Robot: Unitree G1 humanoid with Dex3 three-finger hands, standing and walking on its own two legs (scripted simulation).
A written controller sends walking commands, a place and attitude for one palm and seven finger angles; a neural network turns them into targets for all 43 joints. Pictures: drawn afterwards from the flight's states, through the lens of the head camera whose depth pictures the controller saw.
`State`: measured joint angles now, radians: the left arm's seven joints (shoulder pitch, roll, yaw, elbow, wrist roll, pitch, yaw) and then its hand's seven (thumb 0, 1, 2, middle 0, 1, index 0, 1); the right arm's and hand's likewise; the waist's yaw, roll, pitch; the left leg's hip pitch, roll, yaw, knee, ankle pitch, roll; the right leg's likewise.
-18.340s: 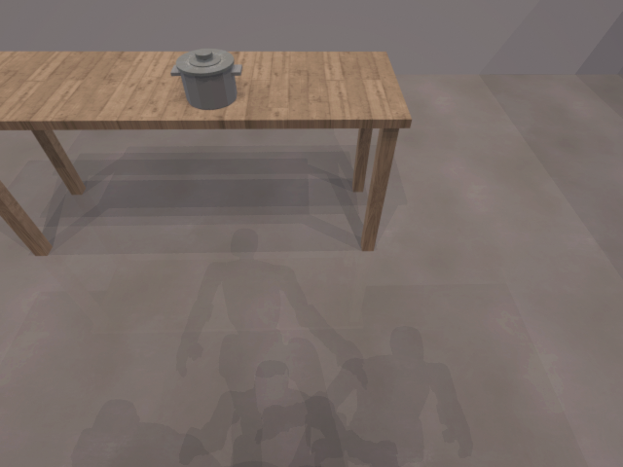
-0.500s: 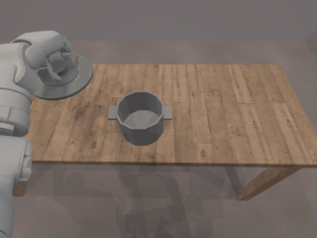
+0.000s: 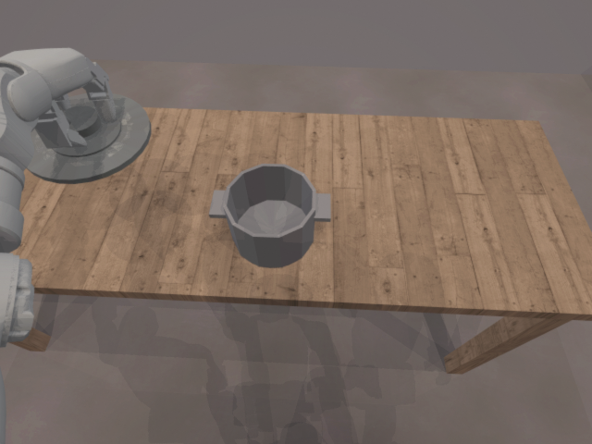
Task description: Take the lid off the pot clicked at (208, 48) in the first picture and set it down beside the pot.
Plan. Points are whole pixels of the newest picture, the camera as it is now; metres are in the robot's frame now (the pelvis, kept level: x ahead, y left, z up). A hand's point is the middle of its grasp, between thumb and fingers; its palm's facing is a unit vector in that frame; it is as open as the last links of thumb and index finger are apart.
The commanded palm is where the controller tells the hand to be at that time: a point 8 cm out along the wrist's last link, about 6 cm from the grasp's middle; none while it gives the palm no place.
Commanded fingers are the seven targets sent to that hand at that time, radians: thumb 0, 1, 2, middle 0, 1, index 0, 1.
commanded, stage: lower the lid onto the table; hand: left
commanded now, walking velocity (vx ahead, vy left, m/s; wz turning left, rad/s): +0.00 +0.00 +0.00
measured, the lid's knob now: (79, 121) +0.50 +0.29 +0.14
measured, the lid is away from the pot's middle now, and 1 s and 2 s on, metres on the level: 0.24 0.24 0.24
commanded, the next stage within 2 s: none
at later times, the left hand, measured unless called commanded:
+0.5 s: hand (90, 134) +0.48 +0.27 +0.14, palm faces -0.37 -0.02 -0.93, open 7.7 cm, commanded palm +0.48 +0.26 +0.20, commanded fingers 0.00 0.60 1.02 -0.83 -1.04 -0.86 -1.04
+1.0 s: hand (93, 156) +0.47 +0.28 +0.11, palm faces -0.40 -0.05 -0.91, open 7.7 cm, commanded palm +0.48 +0.27 +0.17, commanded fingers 0.00 0.60 1.02 -0.83 -1.04 -0.86 -1.04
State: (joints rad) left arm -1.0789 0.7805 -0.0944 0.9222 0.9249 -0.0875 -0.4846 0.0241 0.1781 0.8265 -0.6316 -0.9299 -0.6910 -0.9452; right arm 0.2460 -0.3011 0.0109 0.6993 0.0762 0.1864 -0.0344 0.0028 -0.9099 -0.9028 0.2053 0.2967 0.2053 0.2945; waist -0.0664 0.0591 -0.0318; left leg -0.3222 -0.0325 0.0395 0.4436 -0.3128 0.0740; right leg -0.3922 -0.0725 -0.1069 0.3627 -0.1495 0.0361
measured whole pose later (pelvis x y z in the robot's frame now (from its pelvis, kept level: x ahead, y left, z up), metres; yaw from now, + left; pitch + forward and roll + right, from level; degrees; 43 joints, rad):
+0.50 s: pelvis +0.00 +0.00 +0.00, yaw -1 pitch +12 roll -2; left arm -1.04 0.74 -0.07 0.95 0.95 -0.12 -0.43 0.02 0.18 0.83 -0.63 -0.93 -0.69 -0.95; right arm 0.26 -0.29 0.01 0.69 0.07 0.19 -0.03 0.00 -0.91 -0.90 0.21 0.30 0.21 0.29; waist -0.08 0.06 -0.04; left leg -0.34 -0.03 0.05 0.45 -0.32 0.08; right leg -0.42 -0.07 -0.09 0.37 -0.15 0.04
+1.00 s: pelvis +0.00 +0.00 +0.00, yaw -1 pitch +13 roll -2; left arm -0.98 0.76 -0.04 0.99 0.94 -0.18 -0.39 0.02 0.18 0.83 -0.63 -0.93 -0.69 -0.95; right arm 0.27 -0.30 0.00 0.70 0.07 0.20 -0.05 0.00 -0.91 -0.90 0.21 0.30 0.21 0.29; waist -0.08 0.05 -0.04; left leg -0.38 -0.02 0.05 0.49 -0.34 0.07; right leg -0.44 -0.06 -0.09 0.39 -0.16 0.03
